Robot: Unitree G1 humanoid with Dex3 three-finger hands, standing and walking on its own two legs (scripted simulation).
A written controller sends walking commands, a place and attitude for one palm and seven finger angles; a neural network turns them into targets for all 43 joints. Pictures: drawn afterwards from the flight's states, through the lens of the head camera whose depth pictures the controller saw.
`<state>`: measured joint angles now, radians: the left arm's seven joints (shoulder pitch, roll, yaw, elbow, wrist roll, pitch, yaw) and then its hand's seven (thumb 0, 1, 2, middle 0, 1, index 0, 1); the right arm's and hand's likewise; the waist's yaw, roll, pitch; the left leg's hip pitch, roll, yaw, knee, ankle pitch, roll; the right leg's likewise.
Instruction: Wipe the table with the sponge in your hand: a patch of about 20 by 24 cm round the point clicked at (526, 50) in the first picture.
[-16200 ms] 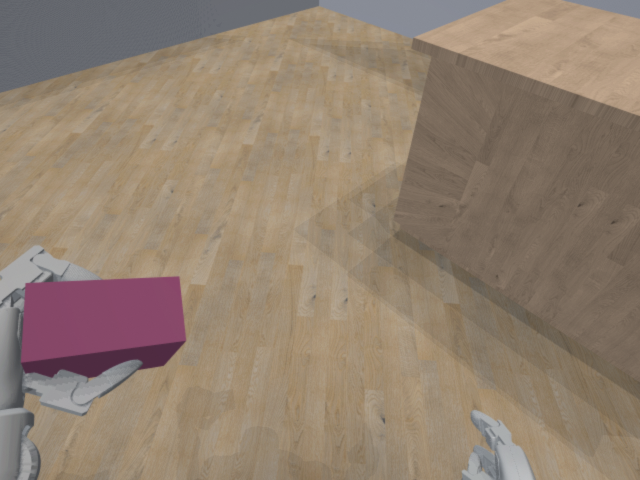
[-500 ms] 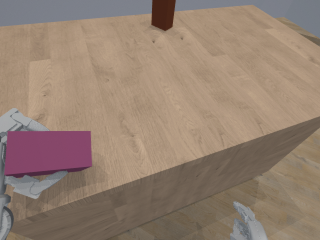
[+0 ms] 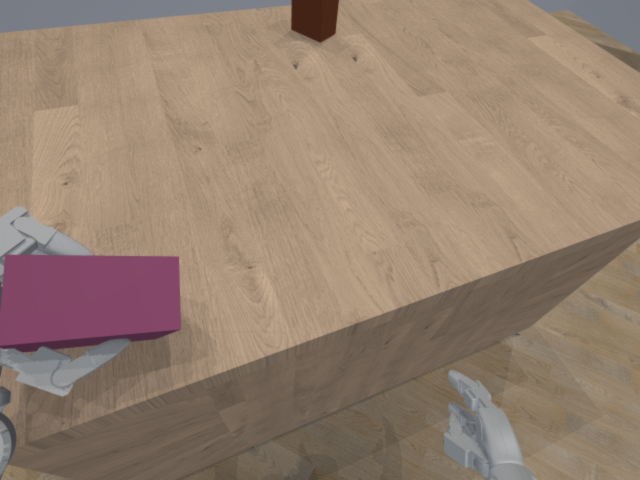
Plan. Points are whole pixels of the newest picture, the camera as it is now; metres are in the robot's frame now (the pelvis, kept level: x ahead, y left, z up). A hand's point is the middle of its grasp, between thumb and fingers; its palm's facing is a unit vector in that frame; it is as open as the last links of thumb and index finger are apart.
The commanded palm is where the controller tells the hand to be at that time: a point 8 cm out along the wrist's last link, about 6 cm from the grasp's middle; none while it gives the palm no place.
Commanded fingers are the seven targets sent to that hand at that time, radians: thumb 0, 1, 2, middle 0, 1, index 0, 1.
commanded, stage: shuffle to correct the standing spot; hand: left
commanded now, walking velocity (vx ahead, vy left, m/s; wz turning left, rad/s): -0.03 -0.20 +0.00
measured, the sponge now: (119, 304) +0.24 +0.21 +0.14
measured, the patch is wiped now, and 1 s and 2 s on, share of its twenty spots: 0.00 0.00 0.00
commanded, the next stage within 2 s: come to a stop and stand still in 0.34 s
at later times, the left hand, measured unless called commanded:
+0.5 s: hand (141, 320) +0.22 +0.18 +0.16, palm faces +0.32 -0.86 -0.39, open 10.2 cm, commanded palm +0.15 +0.22 +0.18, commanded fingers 0.00 0.10 1.30 -1.20 -1.60 -1.20 -1.60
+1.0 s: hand (104, 314) +0.22 +0.21 +0.16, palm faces +0.37 -0.86 -0.35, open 10.2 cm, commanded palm +0.16 +0.25 +0.18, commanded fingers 0.00 0.10 1.30 -1.20 -1.60 -1.20 -1.60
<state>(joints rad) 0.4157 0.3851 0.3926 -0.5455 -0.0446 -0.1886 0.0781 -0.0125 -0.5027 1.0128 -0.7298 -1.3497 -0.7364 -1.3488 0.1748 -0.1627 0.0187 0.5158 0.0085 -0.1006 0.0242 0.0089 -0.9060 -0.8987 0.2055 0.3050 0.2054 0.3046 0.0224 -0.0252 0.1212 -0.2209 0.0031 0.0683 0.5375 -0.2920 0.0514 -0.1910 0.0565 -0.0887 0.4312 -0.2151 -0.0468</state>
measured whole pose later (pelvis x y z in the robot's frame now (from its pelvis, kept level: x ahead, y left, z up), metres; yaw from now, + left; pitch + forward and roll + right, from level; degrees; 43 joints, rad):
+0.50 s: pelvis -0.01 -0.06 +0.00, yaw -1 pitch -1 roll -1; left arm 0.45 0.40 0.39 -0.53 -0.07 -0.18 0.09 -0.01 -0.50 1.01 -0.73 -1.35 -0.74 -1.35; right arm 0.24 -0.21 -0.02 0.56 0.00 -0.12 -0.03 0.01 -0.91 -0.90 0.20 0.30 0.20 0.30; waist -0.01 -0.05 0.07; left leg -0.27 0.04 0.03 0.56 -0.28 -0.01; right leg -0.26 0.12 -0.09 0.48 -0.22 -0.07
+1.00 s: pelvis +0.00 -0.03 +0.00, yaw -1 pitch -2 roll -1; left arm 0.44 0.36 0.34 -0.48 -0.05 -0.16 0.13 -0.01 -0.50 1.02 -0.73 -1.35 -0.74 -1.35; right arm 0.17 -0.20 0.01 0.57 0.02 -0.08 -0.02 0.01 -0.91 -0.90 0.20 0.30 0.20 0.30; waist 0.02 -0.02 0.06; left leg -0.17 -0.02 0.01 0.47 -0.27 0.04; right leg -0.17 0.09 -0.08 0.37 -0.18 -0.08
